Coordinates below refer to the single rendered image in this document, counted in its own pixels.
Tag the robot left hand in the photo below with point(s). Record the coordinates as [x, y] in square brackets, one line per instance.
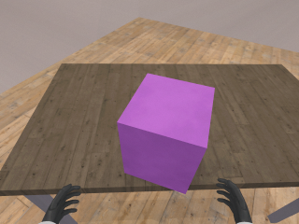
[56, 210]

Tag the carton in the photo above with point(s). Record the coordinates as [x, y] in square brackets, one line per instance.
[164, 131]

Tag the robot right hand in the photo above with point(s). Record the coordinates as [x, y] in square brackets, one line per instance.
[237, 202]

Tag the table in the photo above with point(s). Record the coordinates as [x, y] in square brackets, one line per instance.
[73, 137]

